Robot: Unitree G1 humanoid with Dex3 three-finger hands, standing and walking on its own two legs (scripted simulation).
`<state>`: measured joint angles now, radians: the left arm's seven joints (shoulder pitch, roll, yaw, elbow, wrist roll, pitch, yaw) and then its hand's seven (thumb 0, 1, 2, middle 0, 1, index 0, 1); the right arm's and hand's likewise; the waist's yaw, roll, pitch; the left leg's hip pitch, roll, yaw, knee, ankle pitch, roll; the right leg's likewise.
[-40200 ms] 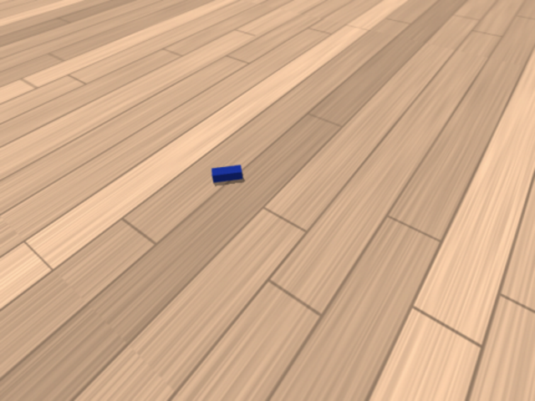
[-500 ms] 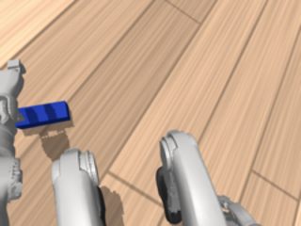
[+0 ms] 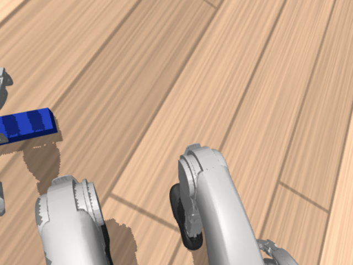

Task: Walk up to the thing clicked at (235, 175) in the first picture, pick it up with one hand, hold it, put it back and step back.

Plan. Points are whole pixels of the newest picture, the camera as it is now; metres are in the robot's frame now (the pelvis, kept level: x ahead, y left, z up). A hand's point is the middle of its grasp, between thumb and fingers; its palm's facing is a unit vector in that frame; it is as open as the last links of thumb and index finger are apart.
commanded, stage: home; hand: left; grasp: from above
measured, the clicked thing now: (19, 127) +0.48 +0.30 -0.30
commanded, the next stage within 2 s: none
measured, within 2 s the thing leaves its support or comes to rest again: neither
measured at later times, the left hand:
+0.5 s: hand out of the picture +0.39 +0.29 +0.00, palm faces -0.32 -0.53 -0.78, open 8.5 cm
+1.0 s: hand out of the picture +0.26 +0.23 +0.21, palm faces +0.10 -0.94 -0.32, open 7.4 cm
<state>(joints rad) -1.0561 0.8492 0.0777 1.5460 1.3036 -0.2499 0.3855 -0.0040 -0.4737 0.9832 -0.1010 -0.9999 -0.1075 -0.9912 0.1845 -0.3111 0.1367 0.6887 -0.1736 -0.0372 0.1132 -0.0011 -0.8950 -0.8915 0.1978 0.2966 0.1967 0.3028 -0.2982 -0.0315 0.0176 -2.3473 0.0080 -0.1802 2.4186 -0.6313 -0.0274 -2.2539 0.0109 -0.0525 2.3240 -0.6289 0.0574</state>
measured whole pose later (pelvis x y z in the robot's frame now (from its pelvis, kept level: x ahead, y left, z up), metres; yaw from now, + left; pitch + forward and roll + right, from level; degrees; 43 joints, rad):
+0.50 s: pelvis +0.01 +0.00 +0.11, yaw +3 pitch +34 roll -6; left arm -0.46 0.53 0.05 0.67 0.63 0.04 0.03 0.00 0.66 0.86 -0.21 -0.35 -0.21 -0.35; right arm 0.14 -0.28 -0.02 0.62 -0.01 0.03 0.10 0.00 -0.90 -0.90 0.20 0.30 0.20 0.30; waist -0.09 0.05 -0.18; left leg -2.01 0.04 -0.11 2.08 -0.67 -0.01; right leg -1.94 -0.01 -0.03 2.01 -0.67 0.06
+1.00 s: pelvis +0.05 +0.00 +0.30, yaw +7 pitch +22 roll -4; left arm 0.16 0.29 0.04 0.12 0.03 0.37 0.08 0.01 0.90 0.90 -0.21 -0.30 -0.21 -0.30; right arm 0.15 -0.20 0.06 0.54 0.04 -0.10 -0.09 0.01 -0.90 -0.90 0.20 0.30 0.20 0.30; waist -0.07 0.04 -0.17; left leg -1.26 0.04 -0.08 1.45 -0.57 -0.02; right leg -1.20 -0.03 -0.05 1.38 -0.57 0.04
